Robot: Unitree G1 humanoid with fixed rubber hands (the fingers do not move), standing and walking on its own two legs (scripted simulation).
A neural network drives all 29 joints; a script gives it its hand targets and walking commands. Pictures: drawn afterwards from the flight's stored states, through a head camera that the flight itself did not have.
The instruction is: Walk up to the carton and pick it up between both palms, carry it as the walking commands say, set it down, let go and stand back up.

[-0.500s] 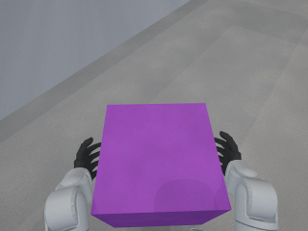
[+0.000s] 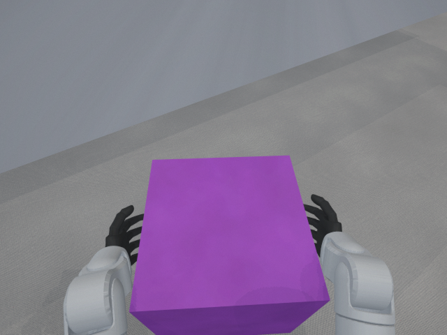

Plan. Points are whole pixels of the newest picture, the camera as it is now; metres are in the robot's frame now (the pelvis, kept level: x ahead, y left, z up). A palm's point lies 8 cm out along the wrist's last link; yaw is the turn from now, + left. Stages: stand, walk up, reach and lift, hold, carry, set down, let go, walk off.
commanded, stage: carry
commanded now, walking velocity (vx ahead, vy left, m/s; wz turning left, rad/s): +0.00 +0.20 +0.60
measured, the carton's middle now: (224, 250) +0.28 +0.01 +0.00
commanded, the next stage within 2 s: none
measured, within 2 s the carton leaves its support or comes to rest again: neither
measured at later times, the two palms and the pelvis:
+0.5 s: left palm out of the picture +0.17 +0.36 +0.09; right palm (204, 233) +0.27 +0.04 +0.09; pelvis -0.03 +0.13 +0.01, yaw +18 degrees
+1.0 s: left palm out of the picture +0.02 +0.56 +0.09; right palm (30, 283) +0.21 +0.28 +0.07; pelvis -0.10 +0.29 +0.01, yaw +35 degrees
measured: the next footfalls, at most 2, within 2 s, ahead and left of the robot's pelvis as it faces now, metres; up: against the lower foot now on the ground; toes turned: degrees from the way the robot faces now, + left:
right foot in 0.26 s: +0.03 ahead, -0.04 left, +0.00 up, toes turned +2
left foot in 0.58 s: -0.02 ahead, +0.35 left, +0.00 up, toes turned +26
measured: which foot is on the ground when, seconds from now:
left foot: down 0.00-0.26, up 0.28-0.56, down 0.58-0.92, up 0.94-1.00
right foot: up 0.00-0.24, down 0.26-0.58, up 0.60-0.88, down 0.90-1.00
